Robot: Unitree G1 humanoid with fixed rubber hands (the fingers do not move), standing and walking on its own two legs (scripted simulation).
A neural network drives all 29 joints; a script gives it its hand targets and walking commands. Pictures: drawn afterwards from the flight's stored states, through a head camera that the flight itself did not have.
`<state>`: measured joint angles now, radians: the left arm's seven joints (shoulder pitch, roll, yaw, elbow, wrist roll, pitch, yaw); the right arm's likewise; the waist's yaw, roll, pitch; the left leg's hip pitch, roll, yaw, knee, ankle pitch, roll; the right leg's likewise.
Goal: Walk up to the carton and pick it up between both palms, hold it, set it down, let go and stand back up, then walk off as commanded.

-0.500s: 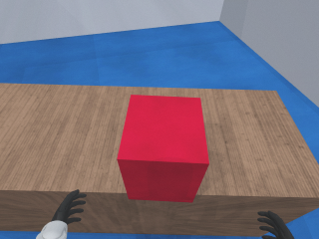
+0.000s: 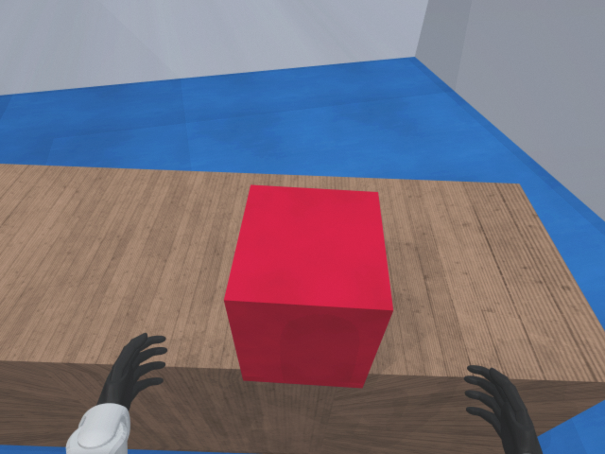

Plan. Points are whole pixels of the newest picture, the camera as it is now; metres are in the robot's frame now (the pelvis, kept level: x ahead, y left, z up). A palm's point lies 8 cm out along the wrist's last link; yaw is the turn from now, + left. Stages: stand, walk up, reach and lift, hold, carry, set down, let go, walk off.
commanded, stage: reach and lift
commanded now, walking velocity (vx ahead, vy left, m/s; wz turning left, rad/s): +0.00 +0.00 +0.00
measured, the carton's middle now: (308, 289) +0.38 +0.03 -0.03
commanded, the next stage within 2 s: none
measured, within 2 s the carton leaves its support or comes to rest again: neither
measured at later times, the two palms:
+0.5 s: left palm (137, 379) +0.21 +0.24 -0.01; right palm (487, 412) +0.20 -0.20 -0.01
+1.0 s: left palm (157, 308) +0.28 +0.22 +0.05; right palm (464, 320) +0.29 -0.18 +0.04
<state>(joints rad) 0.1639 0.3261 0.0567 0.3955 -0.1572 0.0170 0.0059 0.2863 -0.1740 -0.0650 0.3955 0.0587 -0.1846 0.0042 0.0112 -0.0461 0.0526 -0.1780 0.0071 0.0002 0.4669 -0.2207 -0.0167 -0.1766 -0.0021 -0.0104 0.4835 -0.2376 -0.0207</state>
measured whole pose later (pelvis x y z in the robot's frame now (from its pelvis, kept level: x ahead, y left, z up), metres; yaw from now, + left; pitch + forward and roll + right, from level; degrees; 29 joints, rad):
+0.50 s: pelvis +0.02 +0.00 +0.00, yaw +0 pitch -2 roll +1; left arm 0.23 0.32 -0.01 0.39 -0.23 -0.32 -0.05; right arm 0.31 -0.14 0.06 0.38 0.15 -0.40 -0.03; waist 0.02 -0.04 0.04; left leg -0.17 0.01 0.00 0.45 -0.24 -0.02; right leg -0.17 0.00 -0.01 0.48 -0.26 -0.02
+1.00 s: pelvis +0.04 +0.00 +0.00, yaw +0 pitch +0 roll +0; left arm 0.12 0.32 -0.01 0.07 -0.23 0.09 -0.02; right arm 0.09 -0.14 0.06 0.19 0.21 -0.09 -0.12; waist 0.02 -0.02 0.01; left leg -0.16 0.01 0.00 0.42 -0.25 -0.02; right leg -0.16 0.00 -0.01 0.42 -0.26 0.00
